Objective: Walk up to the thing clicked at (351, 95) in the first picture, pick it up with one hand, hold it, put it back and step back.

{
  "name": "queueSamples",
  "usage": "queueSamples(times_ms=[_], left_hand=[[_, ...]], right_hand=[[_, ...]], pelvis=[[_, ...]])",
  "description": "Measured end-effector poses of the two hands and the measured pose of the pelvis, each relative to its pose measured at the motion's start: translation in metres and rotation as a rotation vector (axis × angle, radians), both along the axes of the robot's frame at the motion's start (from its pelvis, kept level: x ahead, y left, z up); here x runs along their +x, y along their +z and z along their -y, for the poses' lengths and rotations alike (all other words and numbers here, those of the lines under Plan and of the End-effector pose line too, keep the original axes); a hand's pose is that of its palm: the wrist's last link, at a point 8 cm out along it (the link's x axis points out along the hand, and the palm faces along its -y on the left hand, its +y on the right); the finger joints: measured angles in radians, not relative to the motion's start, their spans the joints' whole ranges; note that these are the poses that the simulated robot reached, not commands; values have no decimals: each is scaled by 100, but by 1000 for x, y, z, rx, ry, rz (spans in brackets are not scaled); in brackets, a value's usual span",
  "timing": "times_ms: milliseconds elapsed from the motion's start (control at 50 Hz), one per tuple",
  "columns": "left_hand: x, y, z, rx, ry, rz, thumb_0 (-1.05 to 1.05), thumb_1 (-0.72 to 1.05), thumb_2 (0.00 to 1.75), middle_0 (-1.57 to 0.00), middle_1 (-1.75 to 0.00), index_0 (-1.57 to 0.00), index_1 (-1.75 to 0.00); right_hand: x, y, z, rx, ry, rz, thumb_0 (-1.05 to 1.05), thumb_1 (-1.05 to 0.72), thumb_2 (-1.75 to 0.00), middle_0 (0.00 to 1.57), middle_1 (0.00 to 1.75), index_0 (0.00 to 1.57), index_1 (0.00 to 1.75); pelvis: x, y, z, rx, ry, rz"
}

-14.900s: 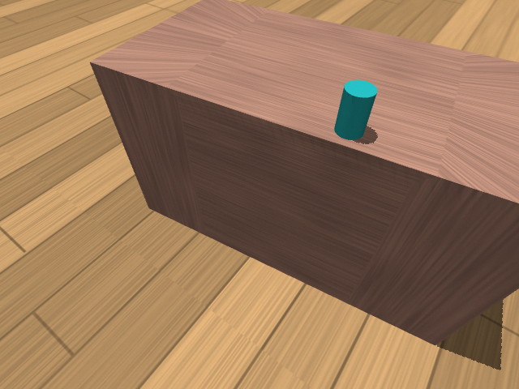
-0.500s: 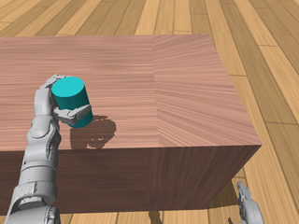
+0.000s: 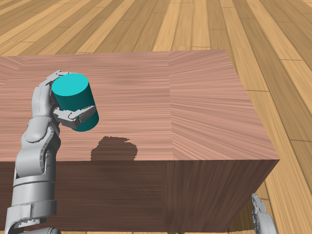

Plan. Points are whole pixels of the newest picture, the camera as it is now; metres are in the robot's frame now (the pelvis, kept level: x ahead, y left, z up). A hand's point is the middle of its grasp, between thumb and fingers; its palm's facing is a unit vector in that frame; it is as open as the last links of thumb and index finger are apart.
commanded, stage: lift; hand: left
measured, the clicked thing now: (78, 104) +0.37 +0.18 +0.19
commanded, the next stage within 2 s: hold in 0.72 s
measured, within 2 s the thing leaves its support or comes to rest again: neither
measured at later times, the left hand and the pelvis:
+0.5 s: hand (68, 93) +0.34 +0.17 +0.24, palm faces +0.14 -0.99 +0.00, open 10.5 cm; pelvis -0.01 +0.00 +0.01, yaw +1 degrees
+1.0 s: hand (60, 87) +0.33 +0.18 +0.27, palm faces +0.12 -0.99 -0.01, open 10.5 cm; pelvis -0.01 +0.00 +0.01, yaw +1 degrees
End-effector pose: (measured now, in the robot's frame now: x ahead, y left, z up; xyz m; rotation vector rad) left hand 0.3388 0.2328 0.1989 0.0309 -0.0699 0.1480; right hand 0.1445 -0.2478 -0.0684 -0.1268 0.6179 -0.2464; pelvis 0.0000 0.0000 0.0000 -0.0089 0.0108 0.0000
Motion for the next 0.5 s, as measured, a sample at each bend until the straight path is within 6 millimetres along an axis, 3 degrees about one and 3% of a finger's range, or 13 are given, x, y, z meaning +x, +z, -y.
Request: queueSamples(times_ms=[500], left_hand=[[-27, 43, 8, -29, -9, -21, 0, -49, 115, -69, -111, -70, -110]], right_hand=[[4, 8, -1, 10, 30, 79, -1, 53, -5, 5, 5, 6, 5]], pelvis=[[-7, 6, 1, 5, 11, 47]])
